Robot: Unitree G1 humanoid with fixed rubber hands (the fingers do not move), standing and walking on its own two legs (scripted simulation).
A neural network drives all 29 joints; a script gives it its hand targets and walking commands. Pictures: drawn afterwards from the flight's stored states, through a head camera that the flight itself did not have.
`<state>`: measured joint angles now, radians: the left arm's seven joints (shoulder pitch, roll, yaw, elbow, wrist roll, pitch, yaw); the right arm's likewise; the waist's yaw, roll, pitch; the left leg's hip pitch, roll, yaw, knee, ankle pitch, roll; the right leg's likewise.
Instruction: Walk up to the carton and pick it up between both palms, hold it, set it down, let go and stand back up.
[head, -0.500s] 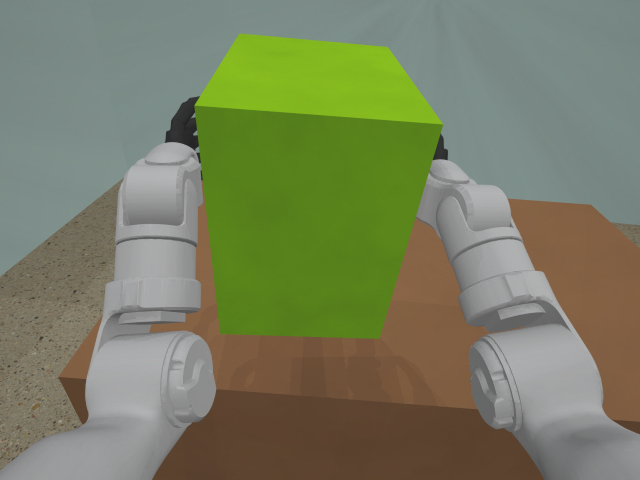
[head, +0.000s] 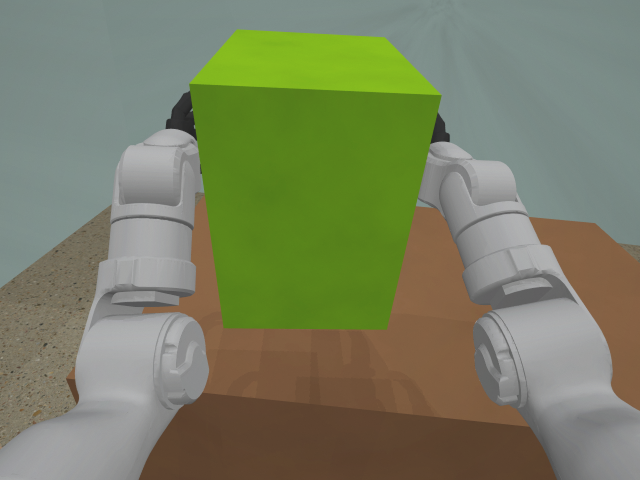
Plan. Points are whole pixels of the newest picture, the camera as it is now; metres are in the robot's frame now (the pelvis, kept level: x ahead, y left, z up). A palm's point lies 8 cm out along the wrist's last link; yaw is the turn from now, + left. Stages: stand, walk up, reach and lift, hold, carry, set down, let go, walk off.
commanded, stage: hold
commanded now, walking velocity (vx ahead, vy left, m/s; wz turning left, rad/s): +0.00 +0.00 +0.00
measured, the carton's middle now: (309, 173) +0.39 +0.00 +0.29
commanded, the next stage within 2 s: set down in 1.34 s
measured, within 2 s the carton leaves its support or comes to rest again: neither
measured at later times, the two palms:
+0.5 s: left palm (185, 142) +0.37 +0.14 +0.33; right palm (436, 155) +0.36 -0.14 +0.33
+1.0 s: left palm (180, 142) +0.37 +0.15 +0.33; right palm (432, 150) +0.37 -0.13 +0.34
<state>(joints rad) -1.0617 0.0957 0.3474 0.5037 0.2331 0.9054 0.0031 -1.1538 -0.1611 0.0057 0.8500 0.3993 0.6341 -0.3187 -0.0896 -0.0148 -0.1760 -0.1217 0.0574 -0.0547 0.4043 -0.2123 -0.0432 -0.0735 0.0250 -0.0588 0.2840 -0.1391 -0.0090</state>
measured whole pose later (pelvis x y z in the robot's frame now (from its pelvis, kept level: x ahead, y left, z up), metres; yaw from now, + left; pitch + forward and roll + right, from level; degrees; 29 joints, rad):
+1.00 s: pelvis +0.00 +0.00 +0.00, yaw +0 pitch -2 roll -2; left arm -1.11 0.11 0.35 0.57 0.20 0.92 0.02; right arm -1.23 -0.19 0.03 0.92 0.43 0.68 -0.32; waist -0.07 0.01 -0.22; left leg -0.17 0.05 -0.08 0.42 -0.21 -0.05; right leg -0.11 0.04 -0.03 0.28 -0.13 -0.01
